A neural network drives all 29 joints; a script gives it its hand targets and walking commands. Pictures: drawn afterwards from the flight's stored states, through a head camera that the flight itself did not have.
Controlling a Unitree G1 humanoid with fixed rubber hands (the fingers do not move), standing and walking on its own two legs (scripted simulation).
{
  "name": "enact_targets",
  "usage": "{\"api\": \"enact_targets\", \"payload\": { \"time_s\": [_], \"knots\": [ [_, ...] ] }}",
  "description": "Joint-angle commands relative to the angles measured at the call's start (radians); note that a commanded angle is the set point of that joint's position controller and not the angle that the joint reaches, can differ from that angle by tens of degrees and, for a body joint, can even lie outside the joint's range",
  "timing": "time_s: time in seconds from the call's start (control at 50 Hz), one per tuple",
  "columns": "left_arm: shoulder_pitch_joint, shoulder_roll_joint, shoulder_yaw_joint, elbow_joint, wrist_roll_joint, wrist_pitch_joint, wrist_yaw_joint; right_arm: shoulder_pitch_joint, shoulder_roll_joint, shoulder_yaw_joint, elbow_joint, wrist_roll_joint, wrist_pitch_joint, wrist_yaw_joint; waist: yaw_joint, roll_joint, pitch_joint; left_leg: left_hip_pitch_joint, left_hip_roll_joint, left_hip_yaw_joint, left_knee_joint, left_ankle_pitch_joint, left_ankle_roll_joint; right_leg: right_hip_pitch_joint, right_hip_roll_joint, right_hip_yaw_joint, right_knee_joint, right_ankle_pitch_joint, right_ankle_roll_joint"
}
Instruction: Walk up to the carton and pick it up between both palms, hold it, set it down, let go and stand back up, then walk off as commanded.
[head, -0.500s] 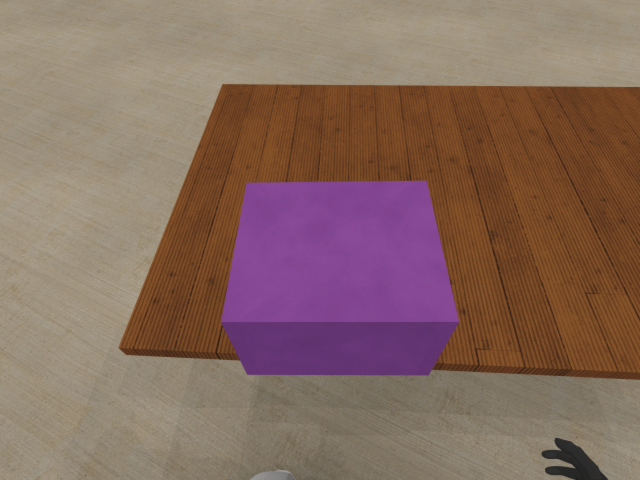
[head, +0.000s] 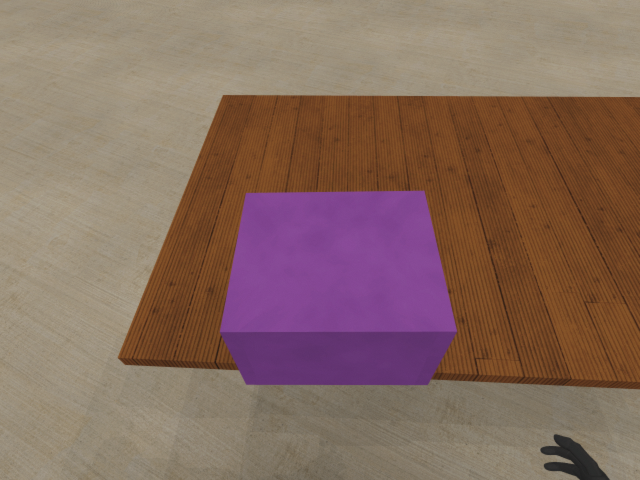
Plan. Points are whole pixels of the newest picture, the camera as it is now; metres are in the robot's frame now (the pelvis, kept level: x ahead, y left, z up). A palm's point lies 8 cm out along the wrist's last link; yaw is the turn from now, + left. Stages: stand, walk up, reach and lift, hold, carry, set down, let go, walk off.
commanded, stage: reach and lift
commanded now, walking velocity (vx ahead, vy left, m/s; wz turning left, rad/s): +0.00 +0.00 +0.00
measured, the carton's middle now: (335, 287) +0.37 +0.00 +0.01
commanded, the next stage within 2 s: none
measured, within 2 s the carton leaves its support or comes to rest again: neither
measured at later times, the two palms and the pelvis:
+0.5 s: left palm (130, 411) +0.23 +0.28 -0.07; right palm (596, 451) +0.17 -0.31 -0.07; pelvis +0.03 +0.00 +0.00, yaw +0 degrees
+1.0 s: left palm (109, 440) +0.18 +0.28 -0.03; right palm (589, 474) +0.14 -0.26 -0.01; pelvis -0.01 +0.01 +0.01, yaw -1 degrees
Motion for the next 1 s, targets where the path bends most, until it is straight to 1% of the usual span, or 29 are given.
{"api": "enact_targets", "payload": {
  "time_s": [0.0,0.02,0.06,0.08,0.1,0.12,0.14,0.16,0.18,0.24,0.26,0.32,0.36,0.4,0.46,0.5,0.52,0.54,0.56,0.58,0.6,0.7,0.72,0.78,0.84,0.9,0.94,0.96,0.98],
  "knots": [
    [-0.443,0.177,0.099,-0.337,0.044,0.26,0.045,-0.177,-0.104,-0.126,0.129,-0.124,-0.209,0.033,-0.071,-0.164,-0.021,0.286,0.027,0.069,0.141,-0.216,-0.046,-0.568,-0.142,-0.038,-0.107,-0.398,-0.09],
    [-0.417,0.152,0.11,-0.397,0.071,0.325,0.049,-0.109,-0.14,-0.127,0.117,-0.103,-0.218,0.032,-0.071,-0.211,0.006,0.48,0.015,0.056,0.259,-0.154,-0.052,-0.75,-0.201,-0.002,-0.158,-0.494,-0.142],
    [-0.398,0.122,0.115,-0.46,0.082,0.374,0.036,-0.066,-0.136,-0.119,0.101,-0.064,-0.229,0.034,-0.056,-0.234,0.007,0.703,0.003,0.052,0.343,-0.078,-0.049,-0.891,-0.246,0.008,-0.215,-0.508,-0.174],
    [-0.391,0.11,0.106,-0.504,0.078,0.4,0.034,-0.068,-0.131,-0.124,0.077,-0.051,-0.228,0.036,-0.045,-0.191,-0.005,0.703,0.013,0.064,0.318,-0.072,-0.054,-0.855,-0.228,0.0,-0.213,-0.438,-0.162],
    [-0.379,0.109,0.101,-0.533,0.072,0.424,0.033,-0.073,-0.148,-0.131,0.056,-0.048,-0.228,0.04,-0.048,-0.16,-0.028,0.686,0.029,0.049,0.297,-0.074,-0.055,-0.821,-0.213,-0.01,-0.192,-0.358,-0.155],
    [-0.357,0.112,0.105,-0.552,0.077,0.443,0.03,-0.062,-0.164,-0.13,0.045,-0.043,-0.227,0.039,-0.043,-0.147,-0.046,0.701,0.034,0.038,0.288,-0.06,-0.059,-0.799,-0.214,-0.009,-0.196,-0.308,-0.156],
    [-0.348,0.102,0.101,-0.57,0.068,0.454,0.03,-0.055,-0.16,-0.132,0.028,-0.032,-0.225,0.039,-0.05,-0.13,-0.055,0.679,0.043,0.029,0.255,-0.053,-0.06,-0.749,-0.199,-0.02,-0.188,-0.243,-0.145],
    [-0.329,0.092,0.093,-0.579,0.064,0.462,0.032,-0.043,-0.151,-0.134,-0.007,-0.019,-0.223,0.044,-0.046,-0.112,-0.055,0.63,0.056,0.02,0.202,-0.078,-0.058,-0.683,-0.175,-0.034,-0.181,-0.189,-0.127],
    [-0.315,0.086,0.093,-0.593,0.062,0.467,0.036,-0.047,-0.154,-0.145,-0.048,-0.018,-0.22,0.051,-0.034,-0.074,-0.066,0.559,0.068,0.022,0.14,-0.089,-0.059,-0.58,-0.144,-0.049,-0.162,-0.107,-0.104],
    [-0.271,0.063,0.081,-0.618,0.04,0.466,0.053,-0.073,-0.173,-0.181,-0.116,-0.007,-0.213,0.083,-0.014,0.013,-0.138,0.386,0.094,0.014,-0.013,-0.06,-0.054,-0.301,-0.055,-0.083,-0.111,0.107,-0.031],
    [-0.24,0.046,0.081,-0.629,0.036,0.465,0.062,-0.066,-0.18,-0.191,-0.131,0.006,-0.213,0.096,-0.005,0.048,-0.176,0.374,0.098,0.009,-0.046,0.014,-0.063,-0.225,-0.038,-0.085,-0.111,0.156,-0.021],
    [-0.164,0.016,0.099,-0.649,0.036,0.448,0.071,-0.03,-0.208,-0.179,-0.162,0.051,-0.226,0.12,0.017,0.076,-0.241,0.424,0.094,-0.009,-0.055,0.262,-0.079,-0.154,-0.013,-0.074,-0.141,0.292,-0.012],
    [-0.129,-0.006,0.11,-0.681,0.024,0.413,0.078,-0.001,-0.218,-0.163,-0.166,0.085,-0.246,0.13,0.017,0.064,-0.302,0.489,0.09,-0.02,-0.039,0.463,-0.087,-0.134,0.006,-0.078,-0.158,0.405,-0.005],
    [-0.097,-0.019,0.126,-0.686,0.016,0.373,0.077,0.025,-0.216,-0.152,-0.173,0.103,-0.267,0.126,0.019,0.04,-0.315,0.518,0.08,-0.017,-0.029,0.575,-0.083,-0.121,0.012,-0.072,-0.167,0.501,0.007],
    [-0.061,-0.034,0.142,-0.709,0.008,0.319,0.072,0.06,-0.197,-0.119,-0.192,0.132,-0.295,0.115,0.019,0.02,-0.346,0.556,0.065,-0.006,-0.036,0.674,-0.081,-0.101,0.014,-0.064,-0.193,0.605,0.02],
    [-0.039,-0.036,0.156,-0.696,0.005,0.286,0.071,0.079,-0.179,-0.089,-0.206,0.149,-0.308,0.107,0.028,-0.007,-0.358,0.557,0.049,0.009,-0.061,0.658,-0.072,-0.077,0.008,-0.055,-0.211,0.67,0.031],
    [-0.017,-0.044,0.157,-0.669,0.004,0.276,0.065,0.099,-0.17,-0.078,-0.202,0.153,-0.31,0.102,0.025,-0.029,-0.353,0.549,0.04,0.015,-0.078,0.632,-0.064,-0.05,0.006,-0.048,-0.221,0.708,0.034],
    [-0.009,-0.039,0.166,-0.653,0.01,0.263,0.057,0.109,-0.162,-0.05,-0.204,0.16,-0.313,0.096,0.029,-0.036,-0.337,0.523,0.033,0.023,-0.094,0.597,-0.057,-0.032,0.001,-0.044,-0.225,0.726,0.037],
    [0.003,-0.04,0.174,-0.64,0.011,0.249,0.051,0.113,-0.155,-0.041,-0.226,0.161,-0.319,0.09,0.036,-0.064,-0.327,0.499,0.024,0.031,-0.11,0.559,-0.05,-0.006,-0.003,-0.033,-0.228,0.762,0.043],
    [0.001,-0.036,0.167,-0.65,0.0,0.236,0.043,0.113,-0.144,-0.033,-0.236,0.165,-0.319,0.084,0.031,-0.071,-0.329,0.487,0.022,0.033,-0.121,0.539,-0.047,0.006,-0.004,-0.026,-0.232,0.786,0.045],
    [-0.009,-0.036,0.174,-0.671,-0.005,0.216,0.04,0.117,-0.13,-0.017,-0.267,0.174,-0.327,0.08,0.037,-0.073,-0.331,0.46,0.014,0.045,-0.134,0.509,-0.043,0.033,-0.009,-0.016,-0.234,0.808,0.05],
    [0.014,-0.034,0.163,-0.695,-0.049,0.133,0.026,0.149,-0.07,0.008,-0.398,0.189,-0.353,0.063,0.041,-0.095,-0.336,0.427,0.001,0.068,-0.183,0.389,-0.036,0.068,-0.023,0.009,-0.264,0.761,0.065],
    [0.009,-0.038,0.152,-0.71,-0.063,0.119,0.025,0.155,-0.059,-0.001,-0.413,0.189,-0.351,0.061,0.034,-0.089,-0.337,0.436,0.004,0.069,-0.191,0.362,-0.038,0.057,-0.019,0.004,-0.275,0.695,0.061],
    [0.024,-0.043,0.134,-0.729,-0.089,0.095,0.031,0.176,-0.037,-0.005,-0.488,0.185,-0.336,0.063,0.046,-0.076,-0.301,0.445,0.01,0.083,-0.223,0.28,-0.034,0.0,-0.023,0.004,-0.317,0.479,0.05],
    [0.019,-0.05,0.101,-0.753,-0.11,0.099,0.046,0.175,-0.035,-0.036,-0.539,0.183,-0.294,0.075,0.043,-0.043,-0.241,0.429,0.027,0.083,-0.268,0.148,-0.035,-0.049,-0.025,0.004,-0.362,0.23,0.02],
    [-0.027,-0.063,0.066,-0.8,-0.128,0.12,0.048,0.165,-0.045,-0.052,-0.613,0.194,-0.241,0.076,0.019,-0.08,-0.179,0.514,0.018,0.063,-0.227,-0.006,-0.025,-0.252,-0.081,0.021,-0.417,-0.031,-0.038],
    [-0.052,-0.064,0.045,-0.863,-0.128,0.146,0.048,0.179,-0.051,-0.051,-0.694,0.224,-0.204,0.077,0.01,-0.11,-0.178,0.744,-0.012,0.019,-0.099,-0.004,-0.029,-0.533,-0.175,0.06,-0.488,-0.246,-0.117],
    [-0.065,-0.064,0.036,-0.883,-0.134,0.156,0.049,0.186,-0.04,-0.039,-0.735,0.242,-0.185,0.076,0.017,-0.132,-0.181,0.835,-0.032,0.001,-0.044,0.022,-0.033,-0.647,-0.213,0.078,-0.513,-0.303,-0.148],
    [-0.081,-0.058,0.023,-0.914,-0.142,0.166,0.053,0.18,-0.046,-0.045,-0.763,0.253,-0.167,0.076,0.013,-0.135,-0.179,0.895,-0.041,-0.014,-0.015,0.02,-0.036,-0.726,-0.231,0.08,-0.524,-0.339,-0.163]
  ]
}}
